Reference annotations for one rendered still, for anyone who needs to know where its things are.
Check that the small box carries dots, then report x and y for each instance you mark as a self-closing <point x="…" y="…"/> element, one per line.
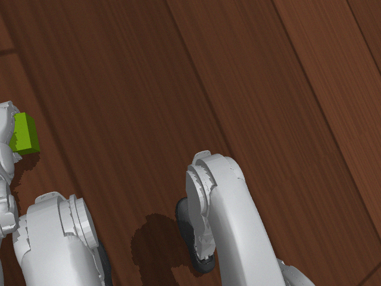
<point x="25" y="138"/>

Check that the left robot foot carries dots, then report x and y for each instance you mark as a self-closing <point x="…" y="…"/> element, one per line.
<point x="105" y="264"/>

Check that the right robot hand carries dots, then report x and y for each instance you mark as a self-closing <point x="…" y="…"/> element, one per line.
<point x="292" y="276"/>

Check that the left robot arm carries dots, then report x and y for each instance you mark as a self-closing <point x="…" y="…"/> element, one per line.
<point x="8" y="209"/>

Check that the left robot hand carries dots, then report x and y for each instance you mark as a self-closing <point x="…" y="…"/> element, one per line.
<point x="7" y="125"/>

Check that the right robot foot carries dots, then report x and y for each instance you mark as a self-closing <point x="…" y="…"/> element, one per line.
<point x="187" y="233"/>

